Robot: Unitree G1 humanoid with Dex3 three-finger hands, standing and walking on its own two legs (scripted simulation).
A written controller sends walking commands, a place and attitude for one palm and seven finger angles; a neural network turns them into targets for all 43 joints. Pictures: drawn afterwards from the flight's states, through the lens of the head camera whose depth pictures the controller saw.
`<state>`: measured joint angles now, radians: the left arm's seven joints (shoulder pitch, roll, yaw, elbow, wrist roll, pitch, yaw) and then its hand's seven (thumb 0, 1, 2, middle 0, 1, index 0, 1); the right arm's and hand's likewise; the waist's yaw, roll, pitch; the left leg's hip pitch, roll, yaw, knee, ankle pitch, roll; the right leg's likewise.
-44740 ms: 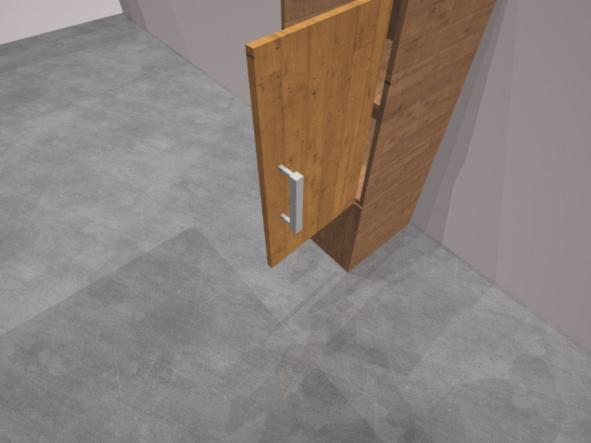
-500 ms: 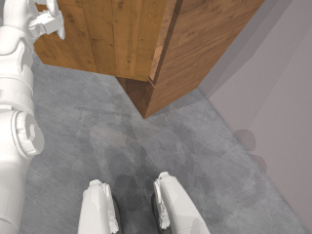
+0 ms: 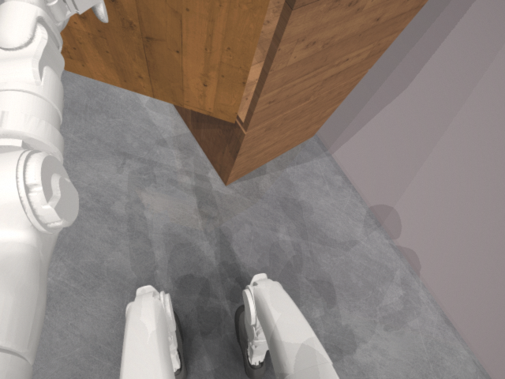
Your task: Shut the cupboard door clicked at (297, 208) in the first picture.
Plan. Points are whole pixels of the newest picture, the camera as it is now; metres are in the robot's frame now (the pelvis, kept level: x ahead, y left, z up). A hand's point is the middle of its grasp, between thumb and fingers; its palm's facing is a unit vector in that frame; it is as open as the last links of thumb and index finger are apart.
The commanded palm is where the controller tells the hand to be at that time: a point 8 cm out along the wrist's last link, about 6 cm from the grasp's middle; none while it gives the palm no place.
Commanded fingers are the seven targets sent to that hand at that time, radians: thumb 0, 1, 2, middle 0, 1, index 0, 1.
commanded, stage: pull the fist back off the door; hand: left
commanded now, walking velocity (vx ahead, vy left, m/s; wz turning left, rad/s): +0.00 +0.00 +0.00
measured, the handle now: out of the picture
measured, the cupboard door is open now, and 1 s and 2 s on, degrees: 43 42 42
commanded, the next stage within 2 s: draw the hand back to the body in 0.78 s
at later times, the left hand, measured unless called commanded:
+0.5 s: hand (107, 16) +0.57 +0.12 +0.09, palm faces +0.12 -0.99 -0.03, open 3.1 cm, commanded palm +0.53 +0.14 +0.09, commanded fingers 0.00 0.90 0.90 -1.30 -1.50 -1.30 -1.50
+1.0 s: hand (120, 40) +0.53 +0.11 +0.10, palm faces +0.13 -0.99 -0.03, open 3.1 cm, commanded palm +0.47 +0.16 +0.12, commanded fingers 0.00 0.90 0.90 -1.30 -1.50 -1.30 -1.50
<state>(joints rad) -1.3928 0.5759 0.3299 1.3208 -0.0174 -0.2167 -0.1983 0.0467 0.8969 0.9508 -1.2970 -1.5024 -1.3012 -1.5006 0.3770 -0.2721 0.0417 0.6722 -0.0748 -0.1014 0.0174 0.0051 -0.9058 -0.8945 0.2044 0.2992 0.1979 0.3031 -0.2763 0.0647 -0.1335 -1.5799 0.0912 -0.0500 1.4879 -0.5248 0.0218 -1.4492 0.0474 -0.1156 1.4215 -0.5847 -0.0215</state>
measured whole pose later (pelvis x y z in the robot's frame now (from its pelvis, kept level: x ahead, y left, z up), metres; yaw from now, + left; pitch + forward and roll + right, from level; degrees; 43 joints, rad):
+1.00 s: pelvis +0.02 -0.01 +0.04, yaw +3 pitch +28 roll -2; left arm -0.92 0.23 0.27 1.13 0.02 -0.54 0.13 0.02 0.89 0.90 -1.30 -1.50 -1.30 -1.50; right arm 0.29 -0.23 -0.02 0.64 -0.07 0.07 0.08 0.01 -0.91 -0.89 0.20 0.30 0.20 0.30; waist -0.17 0.06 -0.16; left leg -1.28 0.06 0.01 1.31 -0.51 0.01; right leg -1.20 0.02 -0.06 1.30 -0.59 -0.03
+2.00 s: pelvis +0.07 +0.00 +0.18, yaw +5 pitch -3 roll +0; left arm 0.37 0.33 0.24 -0.25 -0.07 -0.03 0.09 0.02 0.89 0.90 -0.57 -0.71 -0.58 -0.71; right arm 0.18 -0.21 0.05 0.59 0.02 -0.03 -0.06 0.01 -0.90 -0.89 0.21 0.30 0.20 0.30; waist 0.07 0.08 -0.01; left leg -0.16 0.00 0.04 0.43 -0.23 0.01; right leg -0.07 -0.01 -0.04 0.41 -0.29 0.00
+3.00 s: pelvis +0.04 +0.02 +0.17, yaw +4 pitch +1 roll -1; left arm 0.55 0.44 0.41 -0.43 -0.08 -0.14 0.11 0.02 0.89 0.89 -0.21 -0.30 -0.21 -0.30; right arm 0.16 -0.25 -0.02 0.55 0.02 0.05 -0.09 0.02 -0.91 -0.90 0.20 0.30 0.20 0.30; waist 0.01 0.05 0.00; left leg -0.29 0.00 0.08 0.49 -0.21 0.04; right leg -0.22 -0.02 0.00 0.46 -0.26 0.03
